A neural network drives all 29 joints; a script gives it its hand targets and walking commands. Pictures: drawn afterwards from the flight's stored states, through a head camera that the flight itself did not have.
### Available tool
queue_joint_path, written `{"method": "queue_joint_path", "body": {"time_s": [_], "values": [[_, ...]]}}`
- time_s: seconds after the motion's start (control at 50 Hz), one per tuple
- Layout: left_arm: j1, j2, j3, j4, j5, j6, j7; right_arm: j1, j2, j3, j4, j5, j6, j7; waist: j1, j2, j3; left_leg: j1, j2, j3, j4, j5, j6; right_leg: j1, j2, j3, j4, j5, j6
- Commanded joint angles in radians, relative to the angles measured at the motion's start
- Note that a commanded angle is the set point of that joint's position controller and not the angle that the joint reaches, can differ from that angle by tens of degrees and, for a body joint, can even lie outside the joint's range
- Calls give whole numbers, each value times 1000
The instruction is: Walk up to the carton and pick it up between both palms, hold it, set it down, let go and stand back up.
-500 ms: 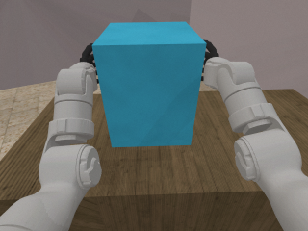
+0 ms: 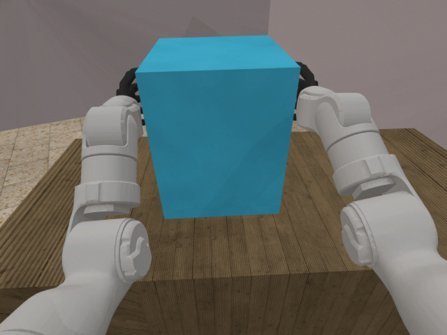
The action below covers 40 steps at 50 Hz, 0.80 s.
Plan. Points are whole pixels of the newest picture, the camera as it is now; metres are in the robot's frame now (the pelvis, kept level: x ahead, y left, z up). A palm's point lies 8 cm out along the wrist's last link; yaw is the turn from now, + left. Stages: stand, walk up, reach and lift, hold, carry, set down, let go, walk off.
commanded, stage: hold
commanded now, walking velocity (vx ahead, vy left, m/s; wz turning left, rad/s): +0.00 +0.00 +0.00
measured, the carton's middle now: (218, 124) +0.39 -0.01 +0.27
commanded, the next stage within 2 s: none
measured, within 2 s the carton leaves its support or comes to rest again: neither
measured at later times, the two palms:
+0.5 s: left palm (122, 107) +0.39 +0.15 +0.30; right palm (292, 101) +0.39 -0.14 +0.30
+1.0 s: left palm (123, 106) +0.37 +0.14 +0.31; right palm (304, 99) +0.36 -0.15 +0.32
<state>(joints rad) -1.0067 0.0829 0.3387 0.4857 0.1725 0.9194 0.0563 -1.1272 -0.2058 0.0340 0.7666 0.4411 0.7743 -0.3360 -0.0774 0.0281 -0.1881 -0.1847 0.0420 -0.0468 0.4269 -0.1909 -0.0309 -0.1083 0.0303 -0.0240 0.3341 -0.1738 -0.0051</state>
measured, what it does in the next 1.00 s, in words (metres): stands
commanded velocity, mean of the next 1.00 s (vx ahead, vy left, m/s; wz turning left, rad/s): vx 0.00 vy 0.00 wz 0.00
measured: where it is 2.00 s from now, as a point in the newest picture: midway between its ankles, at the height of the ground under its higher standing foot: outside the picture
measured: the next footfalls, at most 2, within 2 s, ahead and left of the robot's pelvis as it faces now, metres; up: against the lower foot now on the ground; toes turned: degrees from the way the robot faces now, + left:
none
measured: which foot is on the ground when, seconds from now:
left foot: down 0.00-1.00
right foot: down 0.00-1.00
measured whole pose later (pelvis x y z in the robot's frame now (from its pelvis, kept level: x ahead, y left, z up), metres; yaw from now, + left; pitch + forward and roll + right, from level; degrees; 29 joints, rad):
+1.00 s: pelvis +0.00 +0.01 +0.00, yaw -1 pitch -3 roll -2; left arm -1.00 0.07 0.33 0.44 0.18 0.94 0.07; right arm -1.12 -0.23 0.06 0.75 0.45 0.78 -0.32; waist -0.06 0.03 -0.20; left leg -0.18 0.04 -0.02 0.43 -0.20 -0.02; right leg -0.11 0.03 0.00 0.34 -0.18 0.00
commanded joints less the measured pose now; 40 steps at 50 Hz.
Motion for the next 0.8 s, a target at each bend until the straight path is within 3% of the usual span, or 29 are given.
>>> {"method": "queue_joint_path", "body": {"time_s": [0.0,0.02,0.04,0.06,0.08,0.1,0.14,0.16,0.2,0.22,0.26,0.28,0.3,0.36,0.38,0.42,0.46,0.48,0.5,0.54,0.58,0.6,0.62,0.64,0.68,0.7,0.72,0.74,0.78], "values": [[-1035,-628,-360,-125,-238,-131,-131,-996,727,112,-288,150,-89,203,-3,13,-392,55,-72,-20,-79,40,-23,17,61,27,-52,33,31],[-1042,-650,-371,-126,-265,-136,-125,-1036,741,115,-325,178,-102,205,9,13,-447,78,-76,-20,-67,69,-18,18,58,39,-50,74,35],[-1068,-645,-367,-119,-259,-141,-123,-1006,727,106,-258,167,-96,206,3,34,-425,72,-72,-21,-67,43,-27,7,57,35,-50,38,29],[-1029,-623,-309,0,-236,-136,-129,-1007,711,88,-203,129,-92,199,13,5,-321,27,-79,-14,-86,-39,-10,-25,44,47,-73,-31,29],[-1026,-605,-309,-41,-234,-144,-130,-995,729,108,-229,143,-95,197,14,-19,-394,33,-78,-13,-69,7,0,10,42,54,-65,19,33],[-980,-571,-230,64,-188,-132,-134,-989,715,82,-141,132,-85,194,44,-31,-288,13,-75,-13,-92,-57,14,-21,32,58,-79,-63,43],[-992,-572,-231,38,-183,-140,-146,-1031,722,103,-196,134,-108,187,37,-10,-372,32,-79,-12,-65,12,10,22,28,61,-64,7,40],[-939,-559,-201,110,-172,-138,-153,-1015,710,98,-167,132,-98,176,49,-46,-302,3,-86,-6,-71,-30,22,5,23,71,-78,-5,50],[-977,-573,-234,80,-193,-150,-166,-1019,693,68,-187,129,-114,171,7,-9,-362,30,-82,-11,-60,25,6,31,20,65,-72,68,40],[-987,-581,-230,110,-211,-156,-169,-1053,717,68,-232,131,-118,162,1,-33,-381,28,-86,-21,-55,14,13,51,14,71,-73,88,47],[-978,-599,-264,40,-220,-161,-169,-1025,732,100,-263,168,-118,150,-3,9,-474,49,-101,-12,-37,99,-3,121,19,65,-37,260,57],[-989,-587,-268,44,-233,-166,-177,-1012,741,108,-283,169,-112,139,-24,-6,-472,46,-113,-18,-26,108,-6,130,15,72,-32,326,67],[-951,-633,-300,13,-249,-160,-174,-1010,710,110,-305,198,-118,139,-29,38,-483,74,-105,-27,-18,195,-25,125,26,64,-21,389,59],[-908,-596,-280,-9,-229,-146,-172,-980,694,123,-329,193,-104,122,-34,38,-453,96,-105,-36,-22,219,-30,134,22,57,-25,444,74],[-894,-605,-267,-25,-221,-144,-173,-964,709,140,-346,200,-93,118,-17,19,-438,90,-113,-25,-28,218,-24,164,14,55,-20,494,81],[-878,-616,-301,-136,-220,-138,-182,-914,699,168,-387,227,-82,113,-30,17,-445,136,-108,-28,-13,281,-34,161,34,53,-13,501,78],[-901,-632,-339,-266,-245,-126,-176,-895,700,176,-450,250,-76,108,-56,58,-498,157,-105,-36,0,385,-55,204,43,43,14,581,76],[-871,-639,-357,-227,-257,-116,-175,-956,708,193,-533,246,-84,110,-44,32,-530,151,-107,-34,0,385,-49,208,43,42,5,601,80],[-939,-638,-394,-363,-273,-122,-170,-951,726,222,-573,275,-81,112,-46,36,-598,190,-109,-34,20,435,-55,222,58,37,19,600,89],[-916,-652,-450,-419,-277,-104,-150,-862,691,197,-540,258,-63,119,-73,111,-564,205,-97,-34,26,501,-91,188,68,30,30,571,64],[-862,-657,-460,-470,-275,-88,-143,-818,685,228,-580,266,-57,119,-54,68,-548,241,-88,-29,20,543,-94,186,79,23,29,560,76],[-816,-648,-437,-396,-260,-70,-145,-825,667,231,-585,261,-47,120,-36,56,-476,216,-90,-23,6,508,-84,173,80,31,7,516,68],[-810,-658,-451,-427,-257,-61,-144,-817,668,235,-578,264,-44,126,-42,60,-466,210,-86,-27,10,521,-88,174,85,33,5,488,65],[-771,-634,-411,-400,-227,-47,-139,-793,644,230,-508,265,-32,130,-15,65,-386,209,-80,-20,-9,494,-86,157,83,25,-5,441,66],[-748,-604,-376,-351,-171,-32,-151,-764,628,217,-445,250,-22,149,1,23,-330,185,-69,-13,-43,416,-72,156,90,17,-13,346,59],[-729,-593,-364,-349,-163,-28,-159,-794,604,224,-477,251,-33,151,15,10,-331,176,-65,-13,-40,412,-69,143,85,21,-13,322,58],[-790,-611,-395,-385,-184,-36,-157,-794,616,207,-455,243,-36,165,-5,37,-352,158,-60,-18,-53,377,-83,137,98,13,-15,263,42],[-816,-610,-388,-319,-167,-31,-156,-798,600,164,-377,211,-30,175,-11,52,-254,116,-49,-22,-77,291,-90,91,91,16,-25,173,32],[-855,-608,-394,-311,-175,-39,-155,-862,627,181,-420,219,-44,193,14,33,-330,114,-55,-8,-77,262,-76,111,94,19,-29,157,28]]}}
